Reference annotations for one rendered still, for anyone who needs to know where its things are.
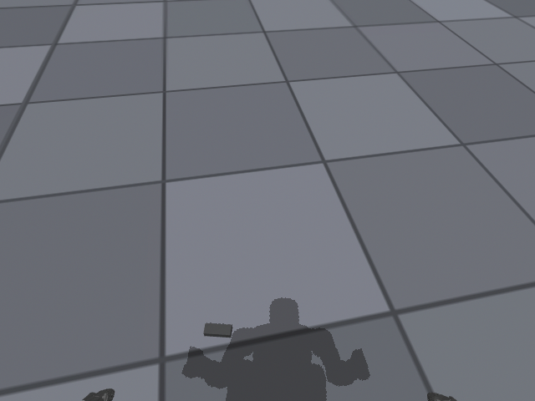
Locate small box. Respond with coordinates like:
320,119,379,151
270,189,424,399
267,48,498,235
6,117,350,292
203,323,232,338

